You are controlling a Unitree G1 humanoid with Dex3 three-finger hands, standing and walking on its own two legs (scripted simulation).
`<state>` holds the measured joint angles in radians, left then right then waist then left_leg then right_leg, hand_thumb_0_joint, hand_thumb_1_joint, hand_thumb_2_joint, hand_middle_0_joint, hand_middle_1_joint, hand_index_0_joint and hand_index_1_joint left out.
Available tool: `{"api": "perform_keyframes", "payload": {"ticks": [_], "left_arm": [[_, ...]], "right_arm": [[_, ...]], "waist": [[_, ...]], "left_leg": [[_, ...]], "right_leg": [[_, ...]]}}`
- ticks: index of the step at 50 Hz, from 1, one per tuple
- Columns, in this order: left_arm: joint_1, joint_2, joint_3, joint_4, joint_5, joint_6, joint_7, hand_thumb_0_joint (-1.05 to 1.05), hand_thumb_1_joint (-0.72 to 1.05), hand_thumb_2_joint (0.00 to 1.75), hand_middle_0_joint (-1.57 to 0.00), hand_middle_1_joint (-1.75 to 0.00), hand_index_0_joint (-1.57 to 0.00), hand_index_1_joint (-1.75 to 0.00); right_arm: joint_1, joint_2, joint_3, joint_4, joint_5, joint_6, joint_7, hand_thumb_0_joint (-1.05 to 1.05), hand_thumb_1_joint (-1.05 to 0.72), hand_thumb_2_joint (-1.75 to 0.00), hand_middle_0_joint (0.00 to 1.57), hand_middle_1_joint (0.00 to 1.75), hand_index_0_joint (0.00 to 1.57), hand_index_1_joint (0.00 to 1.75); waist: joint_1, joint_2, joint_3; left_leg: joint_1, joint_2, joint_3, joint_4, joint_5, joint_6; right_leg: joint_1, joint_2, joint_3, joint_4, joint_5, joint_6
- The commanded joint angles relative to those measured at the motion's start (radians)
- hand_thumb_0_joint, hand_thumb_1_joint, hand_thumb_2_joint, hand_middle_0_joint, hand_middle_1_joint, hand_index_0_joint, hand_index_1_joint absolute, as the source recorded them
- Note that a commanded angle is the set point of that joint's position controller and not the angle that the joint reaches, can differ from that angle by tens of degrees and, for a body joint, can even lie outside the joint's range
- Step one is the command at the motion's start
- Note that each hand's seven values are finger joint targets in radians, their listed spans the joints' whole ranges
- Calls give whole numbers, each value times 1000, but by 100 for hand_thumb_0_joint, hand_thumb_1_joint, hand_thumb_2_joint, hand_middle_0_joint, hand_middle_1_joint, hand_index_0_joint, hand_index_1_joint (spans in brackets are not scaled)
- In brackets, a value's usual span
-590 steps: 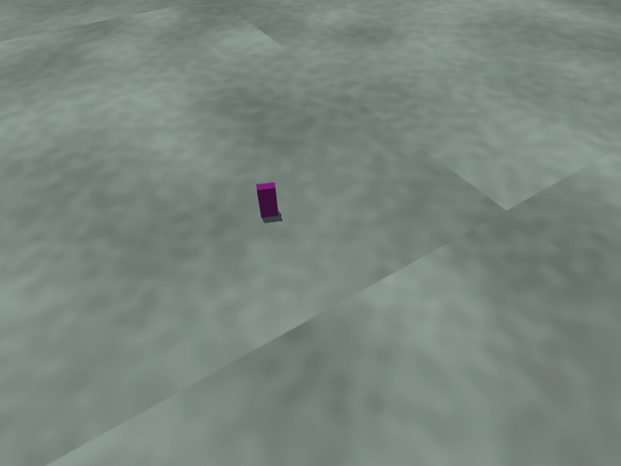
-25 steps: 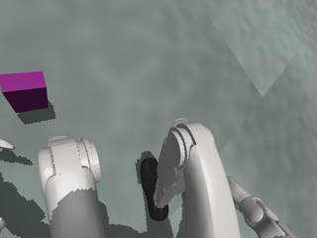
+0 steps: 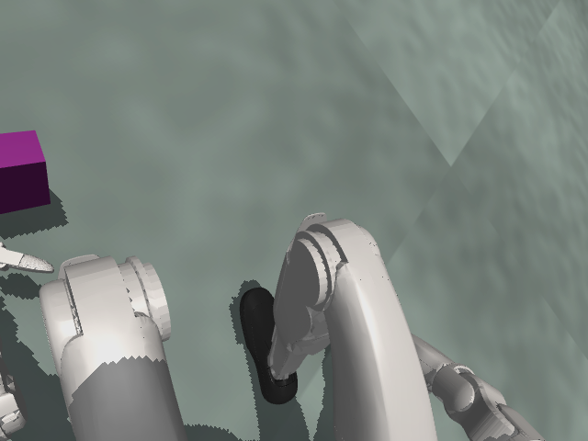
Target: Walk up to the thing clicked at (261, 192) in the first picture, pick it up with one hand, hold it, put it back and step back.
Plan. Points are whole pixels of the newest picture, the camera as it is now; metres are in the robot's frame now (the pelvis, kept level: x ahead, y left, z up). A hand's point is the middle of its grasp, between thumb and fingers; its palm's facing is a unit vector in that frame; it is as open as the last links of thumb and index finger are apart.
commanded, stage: close in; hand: left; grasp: from the side
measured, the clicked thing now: (6, 178) +0.46 +0.25 -0.20
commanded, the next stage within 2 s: rest palm in 0.24 s
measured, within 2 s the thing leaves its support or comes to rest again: neither
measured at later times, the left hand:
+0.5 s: hand (3, 202) +0.42 +0.25 -0.16, palm faces +0.29 -0.96 -0.01, open 17.4 cm
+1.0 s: hand (3, 192) +0.43 +0.25 -0.17, palm faces +0.31 -0.95 -0.01, open 12.8 cm
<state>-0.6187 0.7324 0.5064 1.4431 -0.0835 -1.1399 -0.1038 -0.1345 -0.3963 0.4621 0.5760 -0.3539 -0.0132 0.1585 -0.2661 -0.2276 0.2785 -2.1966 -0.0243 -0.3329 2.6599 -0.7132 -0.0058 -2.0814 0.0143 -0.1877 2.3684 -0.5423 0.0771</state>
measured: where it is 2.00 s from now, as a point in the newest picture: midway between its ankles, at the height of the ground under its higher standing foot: (203, 406)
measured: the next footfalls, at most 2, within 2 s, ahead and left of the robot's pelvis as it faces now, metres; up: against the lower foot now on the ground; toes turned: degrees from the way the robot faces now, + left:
none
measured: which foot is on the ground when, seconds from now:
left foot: down 0.00-1.00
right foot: down 0.00-1.00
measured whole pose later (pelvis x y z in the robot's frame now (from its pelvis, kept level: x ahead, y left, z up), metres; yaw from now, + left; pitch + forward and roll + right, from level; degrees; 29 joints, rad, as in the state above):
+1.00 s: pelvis +0.00 +0.00 +0.00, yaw -2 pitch +13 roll -18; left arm -0.65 0.78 0.44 1.48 -0.03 -1.19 0.08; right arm -0.18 -0.38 0.50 0.58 -0.37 0.00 0.18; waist -0.28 -0.25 0.31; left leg -2.20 -0.02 -0.37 2.66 -0.73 -0.02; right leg -2.08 0.03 -0.21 2.35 -0.54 0.08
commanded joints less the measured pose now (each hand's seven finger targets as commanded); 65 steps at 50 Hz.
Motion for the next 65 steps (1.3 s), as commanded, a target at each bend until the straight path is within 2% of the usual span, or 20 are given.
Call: {"api": "perform_keyframes", "payload": {"ticks": [1,7,8,12,16,21,30,32,35,38,45,47,49,52,56,57,59,60,61,65], "left_arm": [[-189,161,-14,-131,27,-81,52,0,-57,6,-6,-8,-6,-7],[-200,135,-53,-153,37,-87,100,0,-57,7,-5,-8,-5,-7],[-191,132,-51,-146,35,-85,107,0,-57,8,-5,-8,-5,-8],[-200,123,-66,-138,37,-91,132,0,-58,8,-5,-8,-5,-8],[-196,122,-86,-138,47,-94,145,0,-58,8,-5,-8,-5,-8],[-187,136,-66,-108,52,-103,170,0,-48,10,-8,-7,-7,-7],[-217,137,-79,-99,65,-119,190,0,-41,10,-7,-4,-6,-5],[-235,165,-67,-98,65,-121,193,0,-34,15,-21,-14,-20,-15],[-221,169,-60,-94,54,-122,188,0,-28,22,-28,-22,-27,-22],[-213,156,-71,-77,57,-119,180,0,-15,27,-34,-27,-33,-27],[-220,181,-62,-84,45,-116,180,0,9,41,-45,-38,-44,-39],[-233,168,-78,-89,51,-114,178,0,14,43,-49,-41,-48,-41],[-234,184,-62,-82,52,-112,182,0,19,46,-52,-44,-51,-44],[-270,183,-77,-82,55,-115,177,0,26,50,-60,-50,-58,-50],[-263,187,-75,-70,59,-109,175,0,34,57,-67,-57,-66,-57],[-261,212,-68,-70,64,-108,178,0,36,60,-69,-59,-68,-59],[-258,177,-80,-61,58,-103,176,0,42,63,-71,-62,-70,-62],[-264,203,-65,-70,57,-105,179,0,43,65,-74,-64,-72,-64],[-282,177,-86,-81,53,-106,176,0,42,66,-74,-65,-73,-65],[-289,217,-66,-67,65,-98,179,0,50,73,-84,-74,-83,-74]], "right_arm": [[23,-341,-118,-17,-9,11,-13,0,-93,-91,20,30,20,30],[25,-345,-122,-10,-11,19,-3,0,-93,-91,20,30,20,30],[24,-340,-119,-10,-9,19,-2,0,-93,-91,20,30,20,30],[21,-335,-115,-9,-8,16,4,0,-93,-91,20,30,20,30],[19,-332,-114,-3,-6,14,6,0,-93,-91,20,30,20,30],[14,-336,-106,-2,-10,18,10,0,-91,-91,20,30,20,30],[-2,-333,-98,-4,-18,17,14,0,-91,-91,20,30,20,30],[3,-335,-92,0,-19,18,13,0,-92,-90,20,30,20,30],[1,-337,-91,-5,-17,19,12,0,-91,-90,20,30,20,30],[-9,-341,-90,-11,-16,20,10,0,-91,-90,20,30,20,30],[8,-341,-76,-1,-20,25,7,0,-90,-90,20,30,20,30],[2,-347,-79,-4,-21,25,6,0,-90,-90,20,30,20,30],[-1,-347,-80,-3,-19,25,5,0,-89,-90,20,30,20,30],[-11,-349,-74,-12,-22,29,6,0,-90,-90,20,30,20,30],[-12,-349,-72,-17,-23,33,5,0,-89,-90,20,30,20,30],[-7,-352,-73,-12,-23,34,4,0,-89,-90,20,30,20,30],[-13,-349,-72,-21,-22,33,5,0,-89,-90,20,30,20,30],[1,-350,-70,-8,-26,34,4,0,-89,-90,20,30,20,30],[-5,-348,-69,-16,-26,34,4,0,-89,-90,20,30,20,30],[1,-353,-68,-12,-24,41,1,0,-89,-89,20,30,20,30]], "waist": [[-86,514,-557],[-103,526,-563],[-93,505,-562],[-106,477,-560],[-100,482,-561],[-95,498,-549],[-113,490,-541],[-115,496,-556],[-114,471,-558],[-116,486,-522],[-120,484,-570],[-131,497,-549],[-123,505,-536],[-143,494,-514],[-137,499,-511],[-136,502,-511],[-139,484,-510],[-141,498,-535],[-149,491,-536],[-147,499,-515]], "left_leg": [[367,53,75,-386,105,-30],[375,52,67,-387,99,-31],[354,50,71,-382,90,-26],[334,47,72,-371,70,-19],[344,50,67,-375,86,-22],[356,51,57,-387,99,-30],[354,55,58,-372,90,-26],[356,55,60,-367,97,-25],[338,55,65,-357,84,-18],[339,58,53,-377,66,-24],[354,56,62,-347,136,-21],[372,60,51,-364,135,-26],[377,64,46,-369,120,-27],[347,62,46,-368,81,-24],[361,67,37,-380,88,-28],[354,65,40,-375,75,-24],[362,65,39,-372,83,-24],[374,65,41,-364,109,-24],[376,63,44,-358,125,-22],[364,68,37,-372,109,-24]], "right_leg": [[266,34,-132,-123,92,-77],[268,36,-141,-125,100,-76],[275,39,-137,-132,96,-77],[280,42,-139,-143,87,-74],[273,44,-137,-140,98,-78],[273,45,-150,-130,106,-79],[277,46,-146,-140,105,-76],[289,48,-148,-140,112,-74],[300,51,-143,-152,103,-74],[273,48,-156,-144,88,-76],[327,55,-153,-148,148,-74],[306,51,-159,-143,146,-76],[292,50,-157,-142,134,-76],[288,51,-163,-148,105,-72],[278,49,-164,-146,104,-74],[279,51,-164,-149,97,-74],[287,47,-161,-149,104,-72],[301,52,-159,-147,124,-72],[307,50,-158,-151,137,-70],[289,50,-162,-150,123,-75]]}}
